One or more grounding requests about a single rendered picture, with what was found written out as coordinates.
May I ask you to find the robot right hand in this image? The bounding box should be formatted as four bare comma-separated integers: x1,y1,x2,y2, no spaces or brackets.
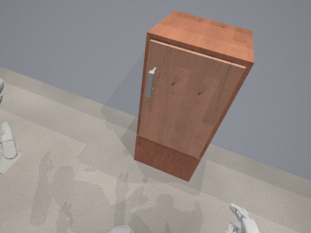
225,203,260,233

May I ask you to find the handle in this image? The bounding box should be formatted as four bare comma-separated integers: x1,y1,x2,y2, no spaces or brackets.
145,67,157,98

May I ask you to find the cupboard door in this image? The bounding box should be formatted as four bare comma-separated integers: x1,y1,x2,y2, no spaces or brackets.
139,39,246,158

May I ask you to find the robot left hand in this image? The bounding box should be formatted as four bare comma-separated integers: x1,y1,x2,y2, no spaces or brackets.
0,79,22,175

